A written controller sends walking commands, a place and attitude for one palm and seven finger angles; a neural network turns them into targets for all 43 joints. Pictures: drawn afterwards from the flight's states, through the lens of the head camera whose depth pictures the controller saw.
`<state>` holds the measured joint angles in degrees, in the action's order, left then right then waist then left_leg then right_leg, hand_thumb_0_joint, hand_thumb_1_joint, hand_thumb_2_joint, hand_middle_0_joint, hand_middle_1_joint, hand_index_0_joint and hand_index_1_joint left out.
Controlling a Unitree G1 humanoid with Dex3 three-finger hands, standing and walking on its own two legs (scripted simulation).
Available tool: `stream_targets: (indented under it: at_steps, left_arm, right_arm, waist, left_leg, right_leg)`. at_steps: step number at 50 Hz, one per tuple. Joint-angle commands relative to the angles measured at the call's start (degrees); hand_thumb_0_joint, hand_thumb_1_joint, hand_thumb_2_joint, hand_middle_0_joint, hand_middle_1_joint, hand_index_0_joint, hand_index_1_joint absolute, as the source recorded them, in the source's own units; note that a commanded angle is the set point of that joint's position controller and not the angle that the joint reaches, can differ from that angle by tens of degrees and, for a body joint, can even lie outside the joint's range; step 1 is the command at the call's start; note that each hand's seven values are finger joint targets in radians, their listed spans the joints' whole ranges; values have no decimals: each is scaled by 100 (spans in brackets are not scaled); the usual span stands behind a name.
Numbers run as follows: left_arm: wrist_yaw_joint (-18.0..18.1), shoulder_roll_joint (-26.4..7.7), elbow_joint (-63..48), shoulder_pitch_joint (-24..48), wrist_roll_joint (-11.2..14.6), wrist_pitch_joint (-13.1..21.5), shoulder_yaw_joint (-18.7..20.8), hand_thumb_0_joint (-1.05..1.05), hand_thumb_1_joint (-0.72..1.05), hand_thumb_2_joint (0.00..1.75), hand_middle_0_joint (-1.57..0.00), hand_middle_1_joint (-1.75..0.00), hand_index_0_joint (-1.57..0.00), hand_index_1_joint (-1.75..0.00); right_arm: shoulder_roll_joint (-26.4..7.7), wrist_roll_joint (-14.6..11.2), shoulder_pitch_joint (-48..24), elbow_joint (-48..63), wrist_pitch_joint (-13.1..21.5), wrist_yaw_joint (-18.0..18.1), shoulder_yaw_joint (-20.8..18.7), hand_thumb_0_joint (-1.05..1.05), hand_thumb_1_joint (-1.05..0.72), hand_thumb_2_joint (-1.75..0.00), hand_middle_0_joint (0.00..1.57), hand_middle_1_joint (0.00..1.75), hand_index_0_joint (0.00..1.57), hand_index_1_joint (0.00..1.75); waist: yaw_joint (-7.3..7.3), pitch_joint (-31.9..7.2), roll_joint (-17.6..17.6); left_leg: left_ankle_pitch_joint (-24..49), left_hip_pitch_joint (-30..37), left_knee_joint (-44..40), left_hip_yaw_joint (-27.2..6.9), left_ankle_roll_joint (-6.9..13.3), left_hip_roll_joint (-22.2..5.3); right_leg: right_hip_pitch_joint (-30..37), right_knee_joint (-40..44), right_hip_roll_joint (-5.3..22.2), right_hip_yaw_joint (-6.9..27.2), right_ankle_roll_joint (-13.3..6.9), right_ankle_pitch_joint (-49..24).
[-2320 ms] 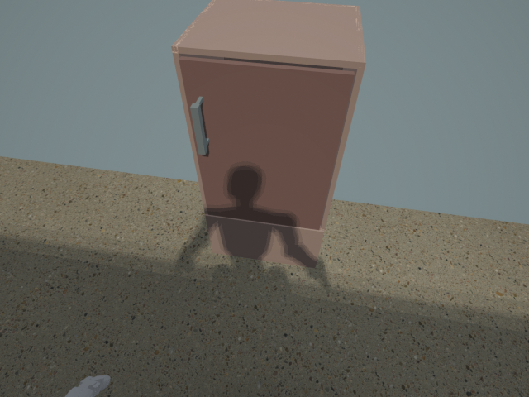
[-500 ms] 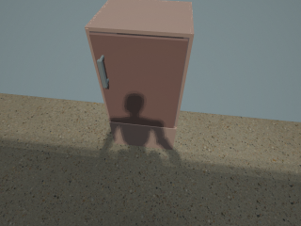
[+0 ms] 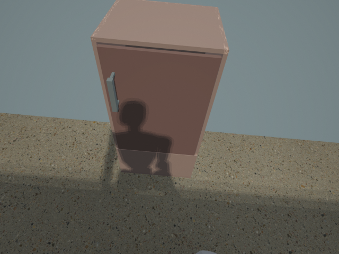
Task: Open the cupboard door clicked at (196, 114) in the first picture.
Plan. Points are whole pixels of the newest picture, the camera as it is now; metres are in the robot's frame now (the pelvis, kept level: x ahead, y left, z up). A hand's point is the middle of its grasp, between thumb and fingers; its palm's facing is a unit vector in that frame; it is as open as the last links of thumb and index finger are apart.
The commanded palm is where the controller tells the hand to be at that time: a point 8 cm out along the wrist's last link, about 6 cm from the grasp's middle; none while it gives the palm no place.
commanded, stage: take the last steps up to it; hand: left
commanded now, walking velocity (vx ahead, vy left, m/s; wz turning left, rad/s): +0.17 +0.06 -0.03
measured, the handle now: (114, 92) +0.67 +0.24 -0.05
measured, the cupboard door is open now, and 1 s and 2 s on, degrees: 0 0 0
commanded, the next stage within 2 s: come to a stop and stand still in 0.08 s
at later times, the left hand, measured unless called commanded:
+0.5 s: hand (98, 237) +0.20 +0.20 -0.18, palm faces +0.04 -0.97 -0.24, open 7.3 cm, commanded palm none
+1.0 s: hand out of the picture +0.08 +0.24 -0.18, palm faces -0.01 -0.98 -0.19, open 7.4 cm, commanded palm none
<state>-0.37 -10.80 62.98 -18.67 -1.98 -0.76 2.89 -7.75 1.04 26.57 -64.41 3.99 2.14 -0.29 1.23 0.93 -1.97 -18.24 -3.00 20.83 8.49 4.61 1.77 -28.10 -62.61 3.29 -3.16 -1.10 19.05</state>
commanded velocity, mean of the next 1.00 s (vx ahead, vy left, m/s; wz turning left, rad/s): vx -0.05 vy -0.06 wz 0.00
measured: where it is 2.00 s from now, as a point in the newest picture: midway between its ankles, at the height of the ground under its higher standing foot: outside the picture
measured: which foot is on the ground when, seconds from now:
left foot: down 0.00-0.28, up 0.30-0.64, down 0.66-1.00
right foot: up 0.00-0.24, down 0.26-0.66, up 0.68-1.00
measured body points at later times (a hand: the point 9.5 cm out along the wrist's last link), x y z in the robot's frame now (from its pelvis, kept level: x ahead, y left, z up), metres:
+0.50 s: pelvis +0.11 +0.02 -0.01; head +0.15 +0.01 +0.44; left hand +0.19 +0.25 -0.16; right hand +0.16 -0.21 -0.17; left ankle +0.09 +0.16 -0.68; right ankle +0.18 -0.07 -0.74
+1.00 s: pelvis +0.08 +0.05 +0.00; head +0.10 +0.07 +0.45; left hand +0.09 +0.30 -0.16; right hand +0.09 -0.19 -0.14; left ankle +0.12 +0.18 -0.74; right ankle +0.04 -0.10 -0.70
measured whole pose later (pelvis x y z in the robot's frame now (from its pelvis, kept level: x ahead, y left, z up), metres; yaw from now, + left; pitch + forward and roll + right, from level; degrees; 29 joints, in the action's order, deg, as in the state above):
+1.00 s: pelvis +0.08 +0.05 +0.00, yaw -2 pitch +0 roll -1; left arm -0.2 -12.3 60.5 -17.8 -1.6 -4.3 3.7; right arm -8.6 1.9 16.4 -59.1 -0.1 2.8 -2.6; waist 1.6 1.2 -2.0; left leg -9.4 -14.6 23.7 3.4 -0.7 -4.2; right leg -18.7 -46.2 1.9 -0.4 2.7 23.7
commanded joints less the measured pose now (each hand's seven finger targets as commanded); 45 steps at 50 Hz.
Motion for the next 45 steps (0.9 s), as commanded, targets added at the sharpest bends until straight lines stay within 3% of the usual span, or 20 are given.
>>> stream_targets:
  at_steps: [1, 6, 9, 11, 12, 13, 14, 15, 16, 19, 21, 27, 29, 31, 32, 33, 34, 37, 39, 45]
  left_arm:
    - [-18, -48, -470, 363, 40, 147, 10, 0, 90, 90, -20, -30, -20, -30]
    - [0, 73, -693, 944, 64, 194, -26, 0, 90, 90, -20, -30, -20, -30]
    - [76, -22, -644, 670, 45, 223, -7, 0, 90, 90, -20, -30, -20, -30]
    - [155, -69, -452, 96, 32, 250, 24, 0, 90, 90, -20, -30, -20, -30]
    - [205, -230, -320, -418, 35, 291, 72, 0, 90, 90, -20, -30, -20, -30]
    - [281, -776, -227, -817, 0, 379, 190, 0, 90, 90, -20, -30, -20, -30]
    - [316, -1226, -239, -951, 57, 416, 283, 0, 90, 90, -20, -30, -20, -30]
    - [342, -1143, -308, -736, 115, 356, 223, 0, 90, 90, -20, -30, -20, -30]
    - [377, -805, -334, -386, 106, 284, 156, 0, 90, 90, -20, -30, -20, -30]
    - [421, -475, -576, 445, 83, 170, 55, 0, 90, 90, -20, -30, -20, -30]
    - [383, -557, -751, 662, 61, 134, 100, 0, 90, 90, -20, -30, -20, -30]
    - [287, -804, -1009, 800, -10, 0, 225, 0, 90, 90, -20, -30, -20, -30]
    - [269, -822, -1026, 755, -24, -28, 241, 0, 90, 90, -20, -30, -20, -30]
    - [237, -742, -1036, 742, 43, -97, 228, 0, 90, 90, -20, -30, -20, -30]
    - [210, -422, -1071, 523, 87, -144, 159, 0, 90, 90, -20, -30, -20, -30]
    - [192, -135, -1181, 424, 110, -185, 103, 0, 90, 90, -20, -30, -20, -30]
    - [197, -441, -1241, 574, 49, -219, 135, 0, 90, 90, -20, -30, -20, -30]
    - [56, -577, -908, 259, -8, -263, 317, 0, 90, 90, -20, -30, -20, -30]
    - [1, -547, -732, -26, 4, -225, 290, 0, 90, 90, -20, -30, -20, -30]
    - [6, -362, -751, 271, 38, -213, 161, 0, 90, 90, -20, -30, -20, -30]
  right_arm:
    - [-628, -33, 630, -65, 113, 79, -71, 0, -90, -90, 20, 30, 20, 30]
    - [-551, -7, 763, -250, 54, 82, -77, 0, -90, -90, 20, 30, 20, 30]
    - [-607, -30, 736, -315, -2, 82, -131, 0, -90, -90, 20, 30, 20, 30]
    - [-600, -68, 591, -254, -53, 131, -141, 0, -90, -90, 20, 30, 20, 30]
    - [-641, -109, 435, -181, -64, 149, -144, 0, -90, -90, 20, 30, 20, 30]
    - [-695, -168, 453, -86, -66, 134, -200, 0, -90, -90, 20, 30, 20, 30]
    - [-625, -229, 537, 78, -79, 115, -245, 0, -90, -90, 20, 30, 20, 30]
    - [-516, -215, 427, 116, -159, 170, -297, 0, -90, -90, 20, 30, 20, 30]
    - [-150, -192, 126, 124, -280, 142, -241, 0, -90, -90, 20, 30, 20, 30]
    - [-19, -103, -231, 182, -554, 73, -257, 0, -90, -90, 20, 30, 20, 30]
    - [-16, -75, -215, 255, -672, 9, -285, 0, -90, -90, 20, 30, 20, 30]
    - [-246, -42, -654, 657, -633, -63, -344, 0, -90, -90, 20, 30, 20, 30]
    - [-308, -47, -631, 715, -549, -71, -347, 0, -90, -90, 20, 30, 20, 30]
    - [-451, -35, -396, 666, -462, -74, -349, 0, -90, -90, 20, 30, 20, 30]
    - [-867, -3, -372, 695, -396, -51, -418, 0, -90, -90, 20, 30, 20, 30]
    - [-1399, 72, -555, 907, -362, -14, -503, 0, -90, -90, 20, 30, 20, 30]
    - [-1556, 106, -859, 1064, -387, 14, -489, 0, -90, -90, 20, 30, 20, 30]
    - [-1272, 130, -1587, 1184, -372, 116, -383, 0, -90, -90, 20, 30, 20, 30]
    - [-1100, 76, -1570, 1151, -325, 117, -343, 0, -90, -90, 20, 30, 20, 30]
    - [-1096, 64, -707, 775, -342, 125, -420, 0, -90, -90, 20, 30, 20, 30]
  waist:
    - [-70, 531, 680]
    - [24, 652, 774]
    - [-129, 441, 819]
    - [-407, 307, 676]
    - [-685, 70, 572]
    - [-801, -422, -67]
    - [-608, -975, -480]
    - [-465, -941, -147]
    - [-434, -539, -403]
    - [-71, 161, 150]
    - [76, 68, -141]
    - [4, -473, -846]
    - [27, -650, -881]
    - [182, -634, -625]
    - [177, -494, 630]
    - [144, -109, 2133]
    - [124, 186, 1460]
    - [-203, 413, 1079]
    - [-239, 147, 985]
    - [131, -32, 1100]
  left_leg:
    - [4114, 628, -802, -905, 394, -1460]
    - [4902, 514, -569, -580, 350, -1355]
    - [6035, 573, 84, -578, 302, -1450]
    - [6404, 275, 821, -538, 34, -1364]
    - [5946, -85, 1440, -568, -143, -1277]
    - [4174, -1041, 2803, -533, -355, -857]
    - [-1021, -1751, 4373, -491, -528, -34]
    - [-1780, -1536, 4679, -1102, -390, -108]
    - [-1688, -1652, 4869, -1167, -418, -263]
    - [-1329, -1637, 4671, -1134, -507, -447]
    - [-1065, -1626, 4399, -919, -610, -393]
    - [-728, -1620, 3198, -632, -689, -376]
    - [-434, -1334, 2338, -532, -670, -363]
    - [716, -468, 912, -499, -642, -390]
    - [725, -270, 99, -1447, -496, -1121]
    - [1183, -999, -772, -3230, 7, -2492]
    - [1002, -1641, -909, -3480, 431, -2871]
    - [-143, -1788, -974, -2448, 264, -2071]
    - [264, -1284, -842, -1815, 105, -1704]
    - [974, -291, -734, -1781, 302, -1833]
  right_leg:
    - [-1055, 331, 115, -177, 76, -344]
    - [-349, 1880, -118, -568, -55, -536]
    - [301, 2289, -345, -649, -212, -451]
    - [1195, 2834, -436, -624, -218, -1118]
    - [2020, 3334, -258, -380, -246, -1930]
    - [3167, 3266, 727, 757, -731, -4256]
    - [3686, 3386, 2253, 2283, -1642, -7495]
    - [3089, 3584, 2473, 1907, -1924, -7607]
    - [2478, 3760, 2314, 1784, -1880, -6797]
    - [1063, 4191, 1727, 893, -1353, -5129]
    - [777, 4263, 1493, 463, -1115, -4589]
    - [1185, 4015, 1181, 431, -996, -3297]
    - [1319, 3784, 1062, 462, -890, -2766]
    - [804, 3328, 801, 306, -467, -1479]
    - [205, 2551, 344, 69, -162, -101]
    - [-385, 1414, -359, -168, 223, 1437]
    - [-174, 640, -223, 534, 168, 1326]
    - [-351, -446, -242, 791, 254, 238]
    - [-353, -405, -234, 687, 344, -222]
    - [-179, 980, -115, 388, 427, 241]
